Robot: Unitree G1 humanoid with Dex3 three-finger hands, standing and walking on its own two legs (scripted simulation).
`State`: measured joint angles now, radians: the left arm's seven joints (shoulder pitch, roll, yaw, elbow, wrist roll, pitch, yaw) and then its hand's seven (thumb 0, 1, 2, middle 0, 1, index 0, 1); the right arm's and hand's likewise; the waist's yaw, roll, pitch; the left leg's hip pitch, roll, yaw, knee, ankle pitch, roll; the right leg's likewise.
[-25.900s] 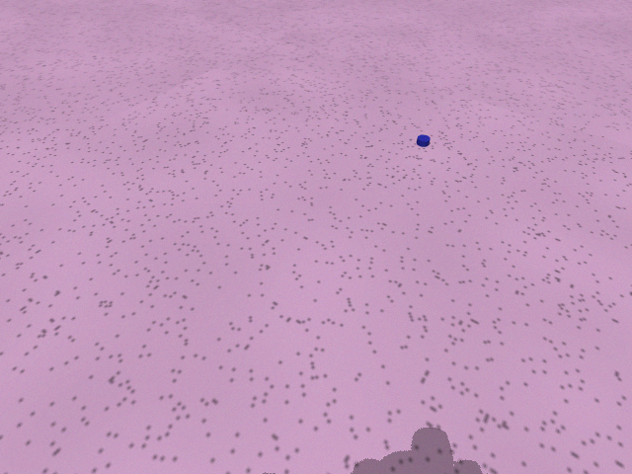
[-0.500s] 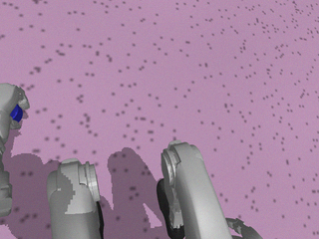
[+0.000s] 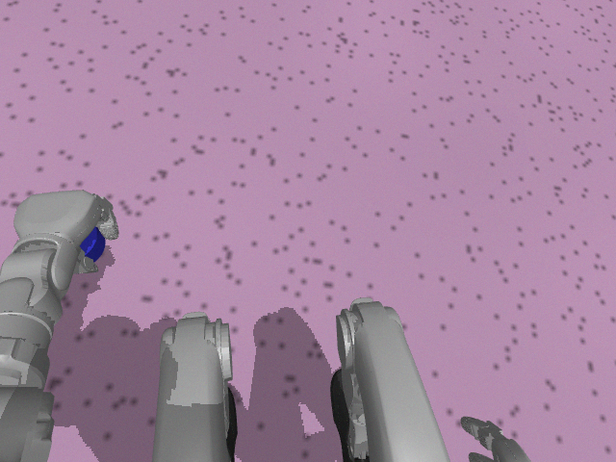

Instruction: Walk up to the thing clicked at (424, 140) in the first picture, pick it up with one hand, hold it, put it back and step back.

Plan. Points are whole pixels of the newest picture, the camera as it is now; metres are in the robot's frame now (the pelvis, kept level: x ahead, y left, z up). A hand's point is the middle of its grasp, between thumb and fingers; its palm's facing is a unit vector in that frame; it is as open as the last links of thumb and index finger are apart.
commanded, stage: lift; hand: left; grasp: from above
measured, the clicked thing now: (73, 241) +0.44 +0.32 -0.14
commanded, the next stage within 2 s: hold in 1.16 s
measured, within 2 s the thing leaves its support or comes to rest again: neither
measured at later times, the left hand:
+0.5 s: hand out of the picture +0.36 +0.27 +0.10, palm faces -0.40 -0.12 -0.91, open 7.0 cm
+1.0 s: hand out of the picture +0.36 +0.25 +0.22, palm faces -0.41 -0.10 -0.91, open 7.0 cm
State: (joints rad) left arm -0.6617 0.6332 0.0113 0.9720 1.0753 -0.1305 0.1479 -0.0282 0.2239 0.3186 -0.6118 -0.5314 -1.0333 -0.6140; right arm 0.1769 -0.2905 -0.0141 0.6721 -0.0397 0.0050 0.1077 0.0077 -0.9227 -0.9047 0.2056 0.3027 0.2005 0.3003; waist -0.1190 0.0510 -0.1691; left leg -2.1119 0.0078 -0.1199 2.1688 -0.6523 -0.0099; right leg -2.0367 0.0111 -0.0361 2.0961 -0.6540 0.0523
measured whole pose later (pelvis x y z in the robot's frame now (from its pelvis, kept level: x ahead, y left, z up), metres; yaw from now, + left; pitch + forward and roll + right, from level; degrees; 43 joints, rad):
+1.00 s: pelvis +0.05 +0.00 +0.30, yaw +4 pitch +13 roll -2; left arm -0.32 0.40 -0.17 0.80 1.01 0.02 0.16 -0.01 0.22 0.36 -0.58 -0.55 -0.99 -0.67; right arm 0.25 -0.24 -0.04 0.74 0.03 -0.03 -0.05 0.01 -0.91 -0.90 0.21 0.30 0.20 0.30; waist -0.05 0.04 -0.11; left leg -0.84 0.04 -0.01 1.05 -0.44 -0.01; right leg -0.81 0.00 0.02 1.01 -0.42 0.03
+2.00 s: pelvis +0.08 +0.00 +0.35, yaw +3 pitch +4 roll +0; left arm -0.26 0.38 -0.21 0.69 1.00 0.02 0.03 0.00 0.19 0.39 -0.60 -0.55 -1.01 -0.66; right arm 0.23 -0.26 -0.05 0.69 0.05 0.03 -0.03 0.01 -0.91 -0.90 0.21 0.30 0.20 0.30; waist -0.01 0.05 -0.05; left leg -0.40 0.03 0.03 0.63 -0.30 -0.01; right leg -0.40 -0.01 0.04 0.62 -0.30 0.03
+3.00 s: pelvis +0.08 +0.00 +0.37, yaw +3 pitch +1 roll +0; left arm -0.24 0.39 -0.22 0.62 0.99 0.02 -0.02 0.00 0.18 0.42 -0.60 -0.55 -0.98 -0.65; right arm 0.19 -0.25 -0.03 0.68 0.06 0.05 -0.05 0.01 -0.91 -0.90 0.20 0.30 0.20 0.30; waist 0.01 0.05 -0.01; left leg -0.28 0.02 0.03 0.51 -0.25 -0.01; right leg -0.29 -0.02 0.05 0.51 -0.25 0.03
